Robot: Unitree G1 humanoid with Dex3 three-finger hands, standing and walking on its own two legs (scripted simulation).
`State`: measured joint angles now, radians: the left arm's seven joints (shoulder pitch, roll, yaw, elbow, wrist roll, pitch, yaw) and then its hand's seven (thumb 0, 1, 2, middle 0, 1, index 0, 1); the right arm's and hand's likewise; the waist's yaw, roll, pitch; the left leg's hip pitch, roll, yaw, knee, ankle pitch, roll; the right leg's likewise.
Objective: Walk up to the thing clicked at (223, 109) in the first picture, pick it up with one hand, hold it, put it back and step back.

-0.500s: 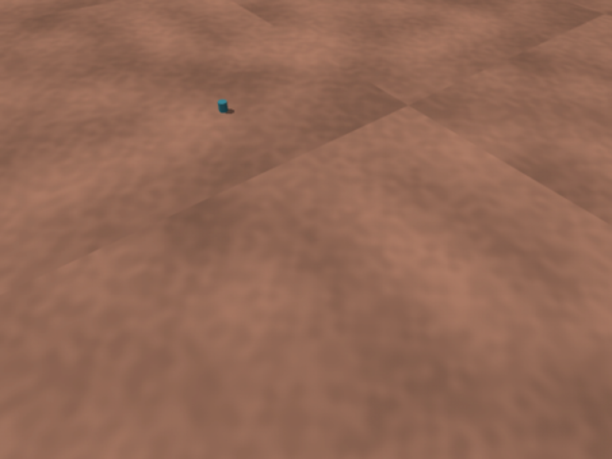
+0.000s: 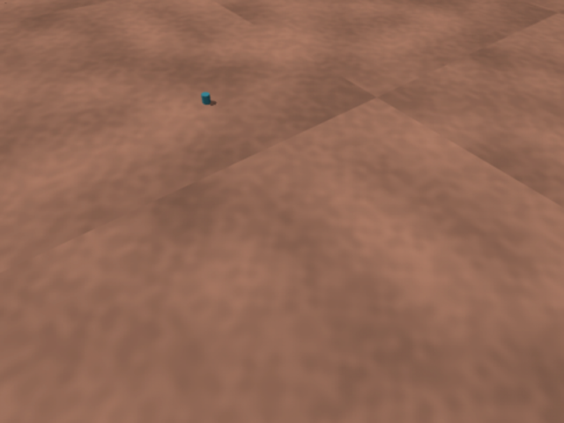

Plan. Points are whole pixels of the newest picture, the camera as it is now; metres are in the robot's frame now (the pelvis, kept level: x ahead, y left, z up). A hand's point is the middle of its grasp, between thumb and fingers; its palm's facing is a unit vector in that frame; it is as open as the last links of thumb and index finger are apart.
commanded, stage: stand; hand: left
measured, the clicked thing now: (205, 98) +2.04 +0.51 -0.75
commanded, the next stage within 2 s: walk up in 0.62 s
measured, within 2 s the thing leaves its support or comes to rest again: neither
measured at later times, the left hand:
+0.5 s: hand out of the picture +0.08 +0.25 -0.16, palm faces -0.03 -0.94 -0.34, open 7.4 cm
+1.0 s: hand out of the picture +0.09 +0.39 -0.17, palm faces +0.11 -0.91 -0.40, open 7.4 cm
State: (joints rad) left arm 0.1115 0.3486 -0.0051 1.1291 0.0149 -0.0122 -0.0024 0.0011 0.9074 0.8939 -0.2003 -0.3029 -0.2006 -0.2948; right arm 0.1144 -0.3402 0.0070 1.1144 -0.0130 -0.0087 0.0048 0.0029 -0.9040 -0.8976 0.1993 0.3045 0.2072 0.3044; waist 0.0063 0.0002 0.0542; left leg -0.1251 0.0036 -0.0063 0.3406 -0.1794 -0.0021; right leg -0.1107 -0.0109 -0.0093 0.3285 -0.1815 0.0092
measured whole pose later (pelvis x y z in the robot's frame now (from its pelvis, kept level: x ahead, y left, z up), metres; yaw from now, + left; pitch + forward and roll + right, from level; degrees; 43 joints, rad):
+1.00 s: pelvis +0.10 +0.07 -0.03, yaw +6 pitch -2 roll -1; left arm 0.28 0.52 0.08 1.04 0.05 -0.04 -0.07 0.00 0.90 0.89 -0.20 -0.30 -0.20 -0.30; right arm 0.20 -0.46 -0.12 1.00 -0.03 -0.04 0.11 0.01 -0.91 -0.90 0.20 0.30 0.21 0.30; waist 0.04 -0.05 -0.01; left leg -0.38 0.08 0.05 0.62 -0.20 -0.01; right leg -0.01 -0.14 -0.09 0.51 -0.47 -0.01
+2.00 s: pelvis +0.69 +0.18 -0.03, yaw +7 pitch -2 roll -1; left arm 0.32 0.46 0.04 0.95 0.01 -0.05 -0.04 0.01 0.91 0.89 -0.20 -0.30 -0.20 -0.29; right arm 0.18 -0.40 -0.08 0.85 -0.03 -0.10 0.07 0.00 -0.91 -0.90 0.20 0.30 0.21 0.30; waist 0.03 -0.06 0.05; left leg -0.43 0.07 0.10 0.71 -0.25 0.03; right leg -0.25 -0.02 0.02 1.09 -0.48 -0.05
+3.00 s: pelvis +1.15 +0.20 -0.02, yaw +8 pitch -3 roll -1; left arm 0.33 0.44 0.03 0.91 0.00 -0.04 -0.04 0.01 0.91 0.89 -0.20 -0.30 -0.20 -0.29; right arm 0.25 -0.38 -0.05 0.84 -0.01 -0.09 0.05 0.00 -0.90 -0.90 0.20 0.30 0.21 0.30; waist 0.00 -0.05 0.08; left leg -0.31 0.06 0.08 0.57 -0.21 0.02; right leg -0.35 -0.01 0.01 1.11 -0.44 -0.04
